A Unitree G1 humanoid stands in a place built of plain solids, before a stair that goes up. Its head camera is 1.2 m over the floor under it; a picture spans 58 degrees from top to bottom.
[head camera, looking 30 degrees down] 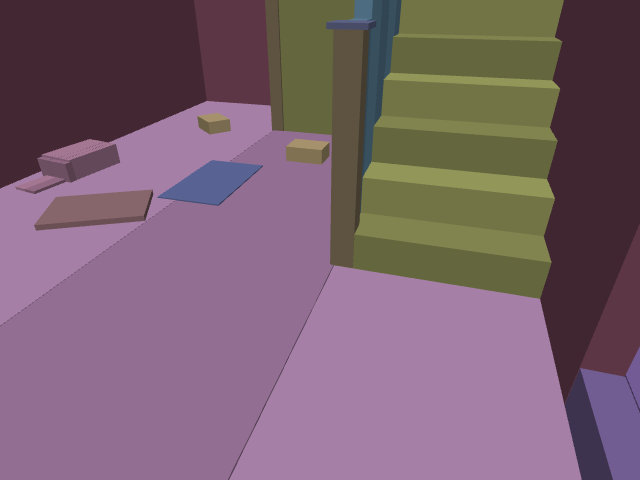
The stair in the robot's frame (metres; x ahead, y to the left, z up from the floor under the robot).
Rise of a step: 0.19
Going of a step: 0.24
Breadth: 0.96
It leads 17 degrees to the right of straight ahead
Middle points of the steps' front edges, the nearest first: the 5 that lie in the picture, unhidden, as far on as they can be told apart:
1.68 -0.53 0.20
1.91 -0.60 0.39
2.14 -0.67 0.58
2.37 -0.73 0.78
2.60 -0.80 0.97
